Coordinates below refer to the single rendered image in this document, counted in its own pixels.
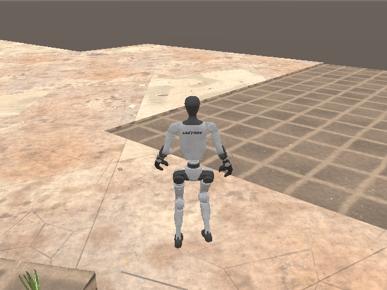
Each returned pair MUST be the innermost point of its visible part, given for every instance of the left robot forearm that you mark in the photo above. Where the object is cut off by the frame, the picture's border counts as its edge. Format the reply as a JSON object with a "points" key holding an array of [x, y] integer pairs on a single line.
{"points": [[160, 157]]}

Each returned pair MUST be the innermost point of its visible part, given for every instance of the robot left hand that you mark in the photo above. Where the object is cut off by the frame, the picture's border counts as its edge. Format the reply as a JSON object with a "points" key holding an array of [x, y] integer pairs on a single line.
{"points": [[157, 164]]}

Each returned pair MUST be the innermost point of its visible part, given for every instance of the robot left upper arm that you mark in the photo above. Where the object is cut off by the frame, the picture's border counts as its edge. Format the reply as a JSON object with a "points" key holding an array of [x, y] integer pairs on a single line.
{"points": [[173, 128]]}

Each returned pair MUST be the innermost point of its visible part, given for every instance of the robot right upper arm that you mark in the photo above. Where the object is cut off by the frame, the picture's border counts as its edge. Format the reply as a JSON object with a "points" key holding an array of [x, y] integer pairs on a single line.
{"points": [[211, 127]]}

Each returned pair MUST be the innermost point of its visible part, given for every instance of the humanoid robot head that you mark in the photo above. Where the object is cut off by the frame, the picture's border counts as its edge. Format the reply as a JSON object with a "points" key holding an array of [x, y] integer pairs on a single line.
{"points": [[192, 104]]}

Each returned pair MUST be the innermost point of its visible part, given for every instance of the left robot foot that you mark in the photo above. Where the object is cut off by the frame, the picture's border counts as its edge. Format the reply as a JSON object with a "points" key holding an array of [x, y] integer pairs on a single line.
{"points": [[178, 243]]}

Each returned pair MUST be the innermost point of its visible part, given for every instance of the robot right hand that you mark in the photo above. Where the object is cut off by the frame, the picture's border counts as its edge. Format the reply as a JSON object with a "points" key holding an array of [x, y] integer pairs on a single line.
{"points": [[229, 168]]}

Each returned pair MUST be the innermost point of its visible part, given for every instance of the right robot forearm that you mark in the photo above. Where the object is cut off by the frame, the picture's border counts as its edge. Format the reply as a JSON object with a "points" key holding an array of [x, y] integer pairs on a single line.
{"points": [[224, 158]]}

